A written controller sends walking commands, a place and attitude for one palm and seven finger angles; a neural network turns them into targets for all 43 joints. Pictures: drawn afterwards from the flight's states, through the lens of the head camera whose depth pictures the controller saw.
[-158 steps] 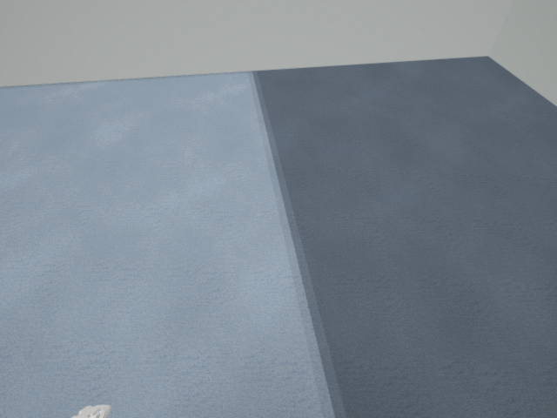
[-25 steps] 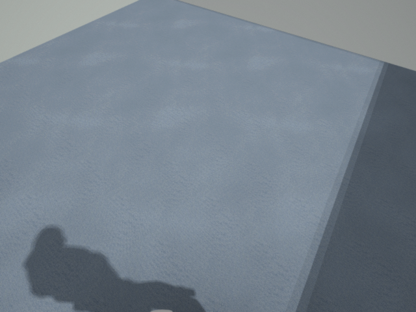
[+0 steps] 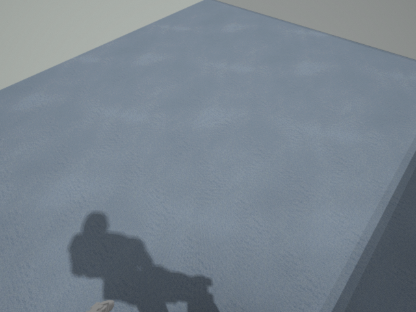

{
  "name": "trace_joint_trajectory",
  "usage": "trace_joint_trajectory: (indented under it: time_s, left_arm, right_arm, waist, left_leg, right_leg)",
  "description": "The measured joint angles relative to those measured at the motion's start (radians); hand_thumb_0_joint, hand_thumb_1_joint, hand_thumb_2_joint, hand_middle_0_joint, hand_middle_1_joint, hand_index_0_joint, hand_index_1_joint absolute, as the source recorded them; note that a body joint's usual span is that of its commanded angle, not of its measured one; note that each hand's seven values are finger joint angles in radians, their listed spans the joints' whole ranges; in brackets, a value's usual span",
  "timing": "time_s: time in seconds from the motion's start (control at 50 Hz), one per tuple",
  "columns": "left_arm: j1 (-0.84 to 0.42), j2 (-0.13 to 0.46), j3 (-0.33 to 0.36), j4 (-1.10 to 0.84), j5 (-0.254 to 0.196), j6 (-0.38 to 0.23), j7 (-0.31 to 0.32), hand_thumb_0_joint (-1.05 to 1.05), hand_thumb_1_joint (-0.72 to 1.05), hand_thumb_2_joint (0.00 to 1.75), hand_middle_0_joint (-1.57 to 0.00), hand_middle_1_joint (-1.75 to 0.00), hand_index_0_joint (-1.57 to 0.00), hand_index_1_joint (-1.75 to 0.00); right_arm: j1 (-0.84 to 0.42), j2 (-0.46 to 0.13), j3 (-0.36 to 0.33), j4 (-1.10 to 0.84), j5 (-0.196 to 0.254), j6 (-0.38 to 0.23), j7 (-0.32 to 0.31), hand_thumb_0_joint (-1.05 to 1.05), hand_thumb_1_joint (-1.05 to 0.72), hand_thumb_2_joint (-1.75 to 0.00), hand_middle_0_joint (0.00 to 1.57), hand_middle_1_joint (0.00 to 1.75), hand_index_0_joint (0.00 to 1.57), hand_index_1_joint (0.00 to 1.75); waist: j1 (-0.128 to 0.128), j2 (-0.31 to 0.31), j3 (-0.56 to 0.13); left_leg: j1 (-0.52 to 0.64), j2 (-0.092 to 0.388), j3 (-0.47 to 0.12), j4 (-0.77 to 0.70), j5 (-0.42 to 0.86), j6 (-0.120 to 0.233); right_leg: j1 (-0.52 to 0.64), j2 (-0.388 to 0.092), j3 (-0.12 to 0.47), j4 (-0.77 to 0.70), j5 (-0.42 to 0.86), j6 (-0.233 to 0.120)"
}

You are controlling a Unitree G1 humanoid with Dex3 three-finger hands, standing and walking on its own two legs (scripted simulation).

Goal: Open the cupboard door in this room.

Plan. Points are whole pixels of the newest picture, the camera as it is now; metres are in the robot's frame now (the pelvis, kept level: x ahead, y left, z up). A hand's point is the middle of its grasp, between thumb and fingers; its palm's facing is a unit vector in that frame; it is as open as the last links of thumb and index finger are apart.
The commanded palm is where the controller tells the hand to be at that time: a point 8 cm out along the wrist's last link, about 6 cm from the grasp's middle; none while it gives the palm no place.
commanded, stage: turn or walk to find it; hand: left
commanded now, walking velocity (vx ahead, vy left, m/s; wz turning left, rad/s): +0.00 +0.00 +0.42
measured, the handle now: out of the picture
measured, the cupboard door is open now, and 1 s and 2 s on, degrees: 0 0 0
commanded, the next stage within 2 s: none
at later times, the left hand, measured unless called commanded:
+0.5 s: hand out of the picture -0.05 +0.24 -0.18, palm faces +0.27 -0.93 -0.24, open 7.4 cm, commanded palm none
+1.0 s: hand out of the picture -0.02 +0.20 -0.13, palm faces +0.42 -0.86 -0.28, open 7.4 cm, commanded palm none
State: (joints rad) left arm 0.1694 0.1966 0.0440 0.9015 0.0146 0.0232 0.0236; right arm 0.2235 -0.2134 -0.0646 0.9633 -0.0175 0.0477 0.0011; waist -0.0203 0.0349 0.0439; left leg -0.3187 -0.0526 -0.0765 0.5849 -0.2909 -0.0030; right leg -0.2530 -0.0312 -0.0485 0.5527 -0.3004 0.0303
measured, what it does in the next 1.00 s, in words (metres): steps on the spot, turning left: left foot, then right foot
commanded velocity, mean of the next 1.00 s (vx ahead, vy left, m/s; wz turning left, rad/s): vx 0.00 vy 0.00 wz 0.42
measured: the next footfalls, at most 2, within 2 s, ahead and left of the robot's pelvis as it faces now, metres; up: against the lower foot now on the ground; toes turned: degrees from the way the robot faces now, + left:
left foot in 0.42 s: -0.01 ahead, +0.14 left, +0.00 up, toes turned +17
right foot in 0.86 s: +0.05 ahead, -0.09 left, +0.00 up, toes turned +18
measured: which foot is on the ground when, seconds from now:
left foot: up 0.00-0.40, down 0.42-0.86, up 0.88-1.00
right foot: down 0.00-0.42, up 0.44-0.84, down 0.86-1.00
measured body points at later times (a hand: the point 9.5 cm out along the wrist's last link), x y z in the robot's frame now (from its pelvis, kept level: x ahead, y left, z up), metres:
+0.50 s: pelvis -0.02 +0.03 +0.00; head +0.01 +0.06 +0.44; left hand -0.07 +0.29 -0.16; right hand +0.14 -0.20 -0.13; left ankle -0.04 +0.13 -0.73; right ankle -0.02 -0.11 -0.69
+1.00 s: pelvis -0.03 -0.02 +0.01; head +0.00 -0.04 +0.46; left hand -0.04 +0.24 -0.11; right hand +0.12 -0.24 -0.16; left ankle -0.09 +0.11 -0.66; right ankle +0.01 -0.11 -0.73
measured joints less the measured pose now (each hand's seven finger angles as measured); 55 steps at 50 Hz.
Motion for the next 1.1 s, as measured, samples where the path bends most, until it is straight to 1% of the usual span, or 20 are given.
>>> trace_joint_trajectory:
  time_s: [0.04,0.1,0.18,0.26,0.34,0.4,0.42,0.44,0.48,0.52,0.58,0.72,0.8,0.84,0.88,0.92,0.96,1.0,1.04,1.1]
  left_arm:
    - [0.005,-0.016,-0.010,-0.006,0.005,-0.006,0.000,0.00,0.90,0.90,-0.20,-0.30,-0.20,-0.30]
    - [0.027,-0.030,-0.016,-0.008,0.007,-0.006,0.002,0.00,0.90,0.90,-0.20,-0.30,-0.20,-0.30]
    - [0.050,-0.036,-0.020,0.007,0.009,-0.008,0.004,0.00,0.90,0.90,-0.20,-0.30,-0.20,-0.30]
    - [0.073,-0.033,-0.020,0.022,0.013,-0.011,0.002,0.00,0.90,0.90,-0.20,-0.30,-0.20,-0.30]
    - [0.092,-0.014,-0.013,0.041,0.018,-0.007,0.000,0.00,0.90,0.90,-0.20,-0.30,-0.20,-0.30]
    - [0.105,0.010,-0.002,0.058,0.015,0.002,-0.001,0.00,0.90,0.90,-0.20,-0.30,-0.20,-0.30]
    - [0.114,0.019,0.002,0.059,0.011,0.007,-0.002,0.00,0.90,0.90,-0.20,-0.30,-0.20,-0.30]
    - [0.112,0.032,0.008,0.065,0.007,0.016,-0.003,0.00,0.90,0.90,-0.20,-0.30,-0.20,-0.30]
    - [0.107,0.053,0.015,0.075,0.007,0.040,0.003,0.00,0.90,0.90,-0.20,-0.30,-0.20,-0.30]
    - [0.095,0.062,0.021,0.086,0.006,0.053,0.002,0.00,0.90,0.90,-0.20,-0.30,-0.20,-0.30]
    - [0.076,0.066,0.024,0.082,0.004,0.048,-0.006,0.01,0.90,0.90,-0.20,-0.30,-0.20,-0.29]
    - [0.025,0.047,0.018,0.040,0.000,0.039,-0.007,0.00,0.91,0.90,-0.20,-0.30,-0.19,-0.29]
    - [-0.005,0.026,0.010,0.015,-0.004,0.030,-0.006,0.00,0.91,0.90,-0.20,-0.30,-0.19,-0.29]
    - [-0.010,0.016,0.005,0.001,-0.006,0.019,-0.005,0.00,0.90,0.90,-0.20,-0.30,-0.19,-0.29]
    - [-0.010,0.003,-0.001,-0.007,0.000,0.001,-0.002,0.00,0.90,0.90,-0.20,-0.30,-0.20,-0.30]
    - [-0.003,-0.013,-0.010,-0.013,0.005,-0.005,-0.002,0.00,0.90,0.90,-0.20,-0.30,-0.20,-0.30]
    - [0.011,-0.025,-0.014,-0.015,0.006,-0.005,-0.001,0.00,0.90,0.90,-0.20,-0.30,-0.20,-0.30]
    - [0.024,-0.031,-0.017,-0.010,0.008,-0.002,0.001,0.00,0.90,0.90,-0.20,-0.30,-0.20,-0.30]
    - [0.034,-0.034,-0.018,-0.001,0.009,-0.002,0.002,0.00,0.90,0.90,-0.20,-0.30,-0.20,-0.30]
    - [0.047,-0.033,-0.018,0.011,0.012,-0.003,0.002,0.00,0.90,0.90,-0.20,-0.30,-0.20,-0.30]
  right_arm:
    - [0.003,-0.013,-0.012,0.005,-0.002,0.016,0.002,0.00,-0.91,-0.90,0.21,0.30,0.20,0.30]
    - [0.001,-0.030,-0.024,0.015,-0.006,0.030,0.011,0.00,-0.91,-0.90,0.21,0.30,0.20,0.30]
    - [0.001,-0.042,-0.028,0.022,-0.007,0.032,0.016,0.00,-0.91,-0.90,0.20,0.30,0.20,0.30]
    - [-0.014,-0.042,-0.022,0.034,-0.004,0.039,0.015,0.00,-0.91,-0.90,0.20,0.30,0.20,0.30]
    - [-0.043,-0.033,-0.009,0.032,0.003,0.035,0.013,0.00,-0.91,-0.90,0.20,0.30,0.19,0.30]
    - [-0.063,-0.024,0.000,0.015,0.006,0.018,0.013,0.00,-0.91,-0.90,0.20,0.30,0.19,0.30]
    - [-0.065,-0.024,0.003,0.007,0.005,0.009,0.014,0.00,-0.91,-0.90,0.20,0.30,0.20,0.30]
    - [-0.073,-0.015,0.005,0.003,0.002,0.000,0.013,0.00,-0.91,-0.90,0.20,0.30,0.20,0.30]
    - [-0.084,0.001,0.013,-0.006,0.001,-0.013,0.010,0.00,-0.91,-0.90,0.20,0.30,0.20,0.30]
    - [-0.084,0.011,0.020,-0.014,-0.002,-0.021,0.001,0.00,-0.91,-0.90,0.20,0.30,0.20,0.30]
    - [-0.078,0.020,0.028,-0.015,-0.002,-0.023,-0.006,0.00,-0.91,-0.90,0.20,0.30,0.20,0.30]
    - [-0.048,0.026,0.026,-0.011,-0.005,-0.019,-0.004,0.00,-0.91,-0.90,0.21,0.30,0.20,0.30]
    - [-0.028,0.017,0.016,-0.007,-0.009,-0.008,0.000,0.00,-0.91,-0.90,0.21,0.30,0.20,0.30]
    - [-0.015,0.010,0.010,-0.005,-0.007,-0.002,0.001,0.00,-0.91,-0.90,0.21,0.30,0.20,0.30]
    - [-0.005,-0.004,0.000,-0.002,0.000,0.004,0.004,0.00,-0.91,-0.90,0.21,0.30,0.20,0.30]
    - [0.006,-0.017,-0.012,0.003,-0.002,0.018,0.004,0.00,-0.91,-0.90,0.21,0.30,0.20,0.30]
    - [0.012,-0.028,-0.021,0.011,-0.005,0.031,0.010,0.00,-0.91,-0.90,0.21,0.30,0.20,0.30]
    - [0.015,-0.037,-0.027,0.016,-0.007,0.035,0.015,0.00,-0.91,-0.90,0.20,0.30,0.20,0.30]
    - [0.018,-0.042,-0.028,0.020,-0.008,0.035,0.017,0.00,-0.91,-0.90,0.20,0.30,0.20,0.30]
    - [0.019,-0.043,-0.027,0.028,-0.007,0.039,0.018,0.00,-0.91,-0.90,0.20,0.30,0.20,0.30]
  waist:
    - [-0.002,0.013,0.002]
    - [0.001,0.013,0.003]
    - [-0.001,0.003,0.010]
    - [0.012,-0.017,0.022]
    - [0.032,-0.043,0.035]
    - [0.039,-0.061,0.038]
    - [0.039,-0.062,0.032]
    - [0.042,-0.081,0.035]
    - [0.051,-0.099,0.040]
    - [0.048,-0.096,0.038]
    - [0.044,-0.084,0.031]
    - [0.023,-0.050,0.014]
    - [0.002,-0.027,0.009]
    - [-0.002,-0.017,0.004]
    - [-0.002,0.003,0.003]
    - [-0.007,0.018,0.002]
    - [-0.002,0.017,-0.001]
    - [-0.005,0.017,0.002]
    - [-0.007,0.011,0.005]
    - [-0.003,-0.004,0.013]
  left_leg:
    - [-0.065,-0.005,0.005,0.185,-0.130,-0.009]
    - [-0.144,0.010,0.032,0.447,-0.131,-0.023]
    - [-0.163,0.053,0.051,0.540,-0.087,-0.050]
    - [-0.117,0.080,0.068,0.442,-0.123,-0.063]
    - [-0.044,0.087,0.106,0.264,-0.155,-0.056]
    - [0.034,0.082,0.141,0.073,-0.075,-0.042]
    - [0.060,0.082,0.147,0.004,-0.022,-0.016]
    - [0.053,0.069,0.151,0.010,-0.022,0.010]
    - [0.047,0.059,0.153,0.029,-0.039,0.033]
    - [0.057,0.056,0.141,0.004,-0.028,0.038]
    - [0.079,0.046,0.119,-0.059,0.014,0.041]
    - [0.090,0.025,0.066,-0.124,0.067,0.040]
    - [0.067,0.015,0.033,-0.107,0.072,0.026]
    - [0.046,0.009,0.019,-0.080,0.065,0.013]
    - [0.009,0.008,0.004,-0.013,0.031,0.002]
    - [-0.054,0.002,0.006,0.161,-0.108,-0.007]
    - [-0.116,0.004,0.023,0.361,-0.141,-0.014]
    - [-0.153,0.024,0.039,0.491,-0.110,-0.027]
    - [-0.163,0.046,0.050,0.540,-0.088,-0.041]
    - [-0.137,0.073,0.065,0.497,-0.101,-0.056]
  right_leg:
    - [0.003,-0.005,-0.026,0.017,-0.013,-0.041]
    - [0.031,-0.019,-0.051,-0.016,-0.006,-0.058]
    - [0.058,-0.034,-0.088,-0.051,0.009,-0.058]
    - [0.064,-0.053,-0.119,-0.052,0.007,-0.053]
    - [0.050,-0.077,-0.147,-0.021,-0.009,-0.038]
    - [0.028,-0.099,-0.172,0.036,-0.037,-0.016]
    - [0.009,-0.105,-0.180,0.073,-0.055,-0.007]
    - [-0.019,-0.116,-0.162,0.136,-0.111,0.006]
    - [-0.086,-0.099,-0.094,0.303,-0.222,0.020]
    - [-0.141,-0.078,-0.050,0.437,-0.218,0.027]
    - [-0.180,-0.066,-0.017,0.504,-0.159,0.036]
    - [-0.151,-0.048,0.018,0.371,-0.145,0.047]
    - [-0.089,-0.024,0.018,0.218,-0.135,0.038]
    - [-0.037,-0.012,0.010,0.095,-0.067,0.032]
    - [-0.001,-0.003,-0.007,0.008,0.001,-0.005]
    - [-0.001,-0.009,-0.034,0.022,-0.005,-0.042]
    - [0.014,-0.021,-0.052,0.004,-0.003,-0.055]
    - [0.031,-0.029,-0.069,-0.023,0.010,-0.056]
    - [0.041,-0.039,-0.088,-0.041,0.019,-0.056]
    - [0.048,-0.056,-0.114,-0.052,0.023,-0.054]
